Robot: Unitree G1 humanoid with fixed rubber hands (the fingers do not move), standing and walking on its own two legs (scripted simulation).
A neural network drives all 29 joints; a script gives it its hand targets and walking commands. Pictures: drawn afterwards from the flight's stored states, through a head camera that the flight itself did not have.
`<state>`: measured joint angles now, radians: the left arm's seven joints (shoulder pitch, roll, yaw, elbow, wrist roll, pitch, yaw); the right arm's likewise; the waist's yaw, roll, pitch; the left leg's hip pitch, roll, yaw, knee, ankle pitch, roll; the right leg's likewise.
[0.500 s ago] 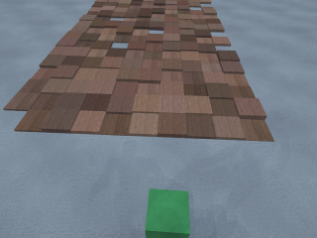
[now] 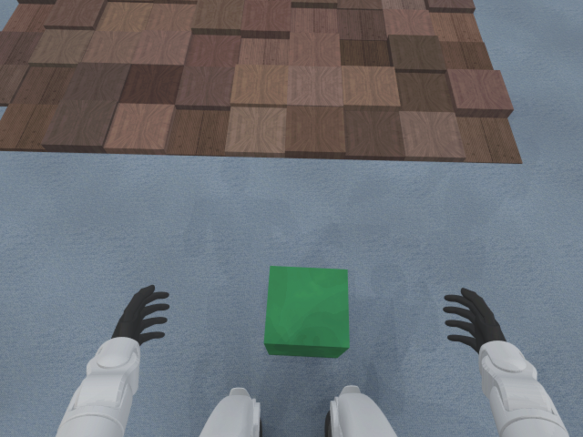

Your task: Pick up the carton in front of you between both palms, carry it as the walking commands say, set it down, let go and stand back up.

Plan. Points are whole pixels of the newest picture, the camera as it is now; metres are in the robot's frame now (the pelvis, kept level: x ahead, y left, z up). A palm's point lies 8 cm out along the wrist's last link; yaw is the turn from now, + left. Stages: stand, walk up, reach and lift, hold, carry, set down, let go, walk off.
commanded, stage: reach and lift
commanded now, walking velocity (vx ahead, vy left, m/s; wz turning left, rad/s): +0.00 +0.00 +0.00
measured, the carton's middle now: (305, 314) +0.40 -0.03 -0.59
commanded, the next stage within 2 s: none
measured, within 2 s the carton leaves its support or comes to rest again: neither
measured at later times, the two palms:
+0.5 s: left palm (209, 250) +0.43 +0.16 -0.16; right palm (422, 261) +0.40 -0.23 -0.16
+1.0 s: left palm (226, 293) +0.41 +0.16 -0.40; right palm (390, 301) +0.39 -0.23 -0.40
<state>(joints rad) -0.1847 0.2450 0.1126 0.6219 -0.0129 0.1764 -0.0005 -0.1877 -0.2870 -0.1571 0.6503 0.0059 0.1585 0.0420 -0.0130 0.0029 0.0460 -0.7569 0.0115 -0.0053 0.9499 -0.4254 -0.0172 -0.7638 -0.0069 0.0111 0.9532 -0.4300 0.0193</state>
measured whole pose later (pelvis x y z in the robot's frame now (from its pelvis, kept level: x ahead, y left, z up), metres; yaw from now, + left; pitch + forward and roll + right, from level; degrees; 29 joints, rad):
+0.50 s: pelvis -0.08 +0.00 -0.08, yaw +0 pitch +39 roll +1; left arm -1.08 0.23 0.25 0.93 -0.02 0.16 0.06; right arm -1.05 -0.27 -0.28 0.92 0.03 0.14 -0.01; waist -0.04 0.02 -0.03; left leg -1.54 -0.01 -0.03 1.19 -0.33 -0.03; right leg -1.55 0.01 0.03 1.20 -0.33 0.01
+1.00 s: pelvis -0.07 +0.00 -0.24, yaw +0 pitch +50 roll +1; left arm -1.01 0.25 0.14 0.82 -0.11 0.04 0.11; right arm -0.98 -0.29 -0.22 0.86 0.14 0.02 -0.05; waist -0.04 0.01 -0.04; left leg -2.14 -0.04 -0.04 1.80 -0.54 -0.04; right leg -2.15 0.03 0.05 1.80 -0.53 0.04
